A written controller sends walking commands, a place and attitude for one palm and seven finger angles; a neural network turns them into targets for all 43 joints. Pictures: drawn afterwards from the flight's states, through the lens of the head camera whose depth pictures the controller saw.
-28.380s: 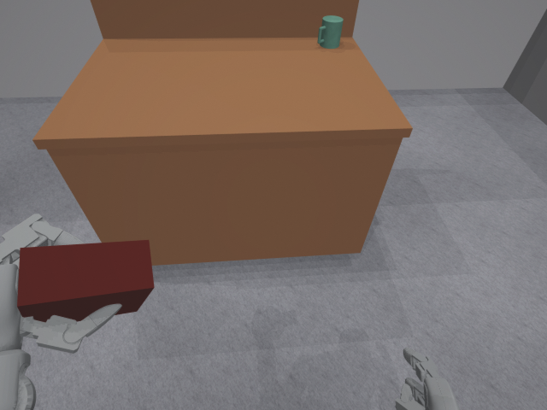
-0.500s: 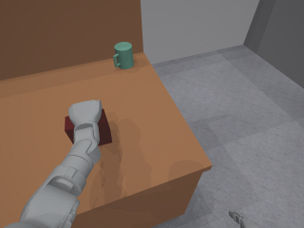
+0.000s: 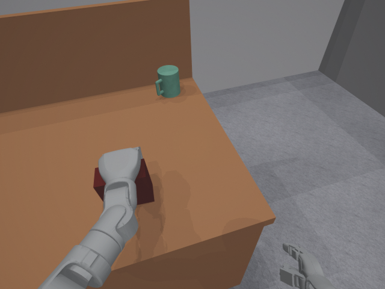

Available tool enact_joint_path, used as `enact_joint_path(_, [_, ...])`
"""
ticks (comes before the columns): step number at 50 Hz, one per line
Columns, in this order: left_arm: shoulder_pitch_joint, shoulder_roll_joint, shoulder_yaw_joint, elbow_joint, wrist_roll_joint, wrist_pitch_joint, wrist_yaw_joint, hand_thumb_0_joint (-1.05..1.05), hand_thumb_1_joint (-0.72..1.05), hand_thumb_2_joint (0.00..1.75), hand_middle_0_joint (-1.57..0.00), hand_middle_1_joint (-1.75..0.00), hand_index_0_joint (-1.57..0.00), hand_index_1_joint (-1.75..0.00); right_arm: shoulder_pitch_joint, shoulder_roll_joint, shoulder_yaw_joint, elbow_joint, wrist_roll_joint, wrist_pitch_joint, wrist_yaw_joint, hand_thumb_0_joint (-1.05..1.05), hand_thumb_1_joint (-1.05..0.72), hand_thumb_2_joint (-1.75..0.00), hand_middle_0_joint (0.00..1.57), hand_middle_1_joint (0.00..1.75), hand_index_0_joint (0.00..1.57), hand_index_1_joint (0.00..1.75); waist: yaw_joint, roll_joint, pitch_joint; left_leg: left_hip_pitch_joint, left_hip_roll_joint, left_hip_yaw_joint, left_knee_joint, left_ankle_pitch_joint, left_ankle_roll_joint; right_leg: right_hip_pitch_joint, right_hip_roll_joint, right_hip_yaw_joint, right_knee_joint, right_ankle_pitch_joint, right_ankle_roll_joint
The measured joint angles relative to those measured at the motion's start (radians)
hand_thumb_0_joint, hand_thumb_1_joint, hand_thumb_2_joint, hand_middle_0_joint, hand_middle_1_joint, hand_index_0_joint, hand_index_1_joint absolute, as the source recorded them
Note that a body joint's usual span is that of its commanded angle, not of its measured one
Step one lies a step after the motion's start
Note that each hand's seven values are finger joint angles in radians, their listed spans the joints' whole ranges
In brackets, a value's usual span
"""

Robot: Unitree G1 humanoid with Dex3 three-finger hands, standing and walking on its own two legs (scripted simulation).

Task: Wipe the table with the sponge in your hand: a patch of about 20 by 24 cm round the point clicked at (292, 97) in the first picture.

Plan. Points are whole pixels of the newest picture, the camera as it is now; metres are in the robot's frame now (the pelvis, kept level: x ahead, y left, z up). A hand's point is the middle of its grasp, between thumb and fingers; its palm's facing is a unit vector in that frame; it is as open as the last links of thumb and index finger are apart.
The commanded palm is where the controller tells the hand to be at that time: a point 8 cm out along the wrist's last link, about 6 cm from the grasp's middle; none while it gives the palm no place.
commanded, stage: wipe back along the middle lane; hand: left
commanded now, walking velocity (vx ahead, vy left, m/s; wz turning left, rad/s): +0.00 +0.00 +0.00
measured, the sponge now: (128, 189) +0.34 +0.20 +0.00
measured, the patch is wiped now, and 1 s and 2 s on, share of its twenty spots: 0.70 0.80 0.85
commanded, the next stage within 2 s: slide across to the third lane in 0.30 s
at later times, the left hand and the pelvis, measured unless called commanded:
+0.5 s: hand (131, 196) +0.30 +0.17 +0.04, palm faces -0.01 -0.08 -1.00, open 9.3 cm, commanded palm +0.26 +0.15 +0.08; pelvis -0.01 -0.02 +0.00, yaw +0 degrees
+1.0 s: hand (152, 191) +0.31 +0.13 +0.04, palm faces -0.04 -0.06 -1.00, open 9.3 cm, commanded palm +0.29 +0.10 +0.09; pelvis -0.03 -0.03 +0.00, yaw +1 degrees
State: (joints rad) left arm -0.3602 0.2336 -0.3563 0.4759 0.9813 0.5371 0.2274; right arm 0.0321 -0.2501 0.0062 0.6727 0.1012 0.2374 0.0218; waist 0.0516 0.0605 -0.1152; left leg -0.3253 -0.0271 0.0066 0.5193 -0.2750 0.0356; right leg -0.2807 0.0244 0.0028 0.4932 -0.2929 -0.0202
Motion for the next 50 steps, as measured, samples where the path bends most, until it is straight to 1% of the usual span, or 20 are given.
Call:
enact_joint_path(6, [0.041,-0.004,-0.025,-0.052,0.008,0.007,-0.010,0.04,-0.42,1.10,-0.74,-1.46,-0.77,-1.45,-0.019,0.004,0.006,-0.016,0.000,0.004,0.010,0.01,-0.91,-0.90,0.20,0.30,0.20,0.29,0.010,0.004,0.003,0.009,0.001,-0.003,0.003,0.001,-0.003,0.006,0.001,-0.003,0.010,-0.003,-0.004])
enact_joint_path(12, [0.099,-0.006,-0.023,-0.112,0.006,0.004,-0.010,0.04,-0.42,1.10,-0.74,-1.47,-0.77,-1.45,-0.027,0.007,0.012,-0.018,0.000,0.010,0.015,0.01,-0.91,-0.90,0.20,0.30,0.20,0.29,0.018,0.010,0.003,0.022,0.005,0.000,0.001,0.003,-0.008,0.014,0.005,0.001,0.016,-0.004,-0.009])
enact_joint_path(22, [0.154,0.001,-0.021,-0.174,0.004,0.021,-0.016,0.04,-0.42,1.10,-0.74,-1.47,-0.77,-1.44,-0.030,0.001,0.016,-0.013,0.002,0.009,0.010,0.01,-0.91,-0.90,0.20,0.30,0.20,0.29,0.017,0.012,0.020,0.044,0.012,0.004,-0.008,0.014,-0.018,0.026,0.012,0.004,0.022,0.001,-0.019])
enact_joint_path(27, [0.141,0.008,-0.028,-0.173,-0.007,0.033,-0.038,0.04,-0.42,1.10,-0.74,-1.46,-0.78,-1.44,-0.028,-0.005,0.008,-0.006,0.001,0.004,0.001,0.01,-0.91,-0.90,0.20,0.30,0.20,0.29,0.012,0.013,0.030,0.050,0.015,0.001,-0.014,0.022,-0.021,0.032,0.016,0.001,0.018,0.007,-0.024])
enact_joint_path(35, [0.113,0.001,-0.056,-0.148,-0.023,0.016,-0.056,0.03,-0.43,1.10,-0.76,-1.44,-0.79,-1.42,-0.023,-0.011,-0.002,0.011,0.000,-0.016,-0.010,0.01,-0.91,-0.90,0.20,0.30,0.20,0.29,0.012,0.024,0.038,0.061,0.016,-0.005,-0.026,0.033,-0.025,0.043,0.016,-0.004,0.010,0.015,-0.027])
enact_joint_path(42, [0.058,-0.027,-0.083,-0.074,-0.019,0.000,-0.040,0.02,-0.44,1.10,-0.77,-1.43,-0.80,-1.40,-0.025,0.001,-0.002,0.031,0.001,-0.035,-0.013,0.01,-0.91,-0.90,0.20,0.30,0.20,0.29,0.017,0.027,0.039,0.053,0.016,-0.009,-0.031,0.041,-0.028,0.034,0.016,-0.008,0.011,0.019,-0.029])
enact_joint_path(50, [-0.034,-0.076,-0.111,0.031,-0.036,0.001,-0.008,0.01,-0.45,1.10,-0.78,-1.42,-0.81,-1.39,-0.026,0.014,-0.004,0.055,0.002,-0.046,-0.004,0.01,-0.91,-0.90,0.20,0.30,0.20,0.29,0.021,0.027,0.030,0.027,0.015,-0.020,-0.019,0.044,-0.033,0.010,0.016,-0.019,0.024,0.017,-0.033])
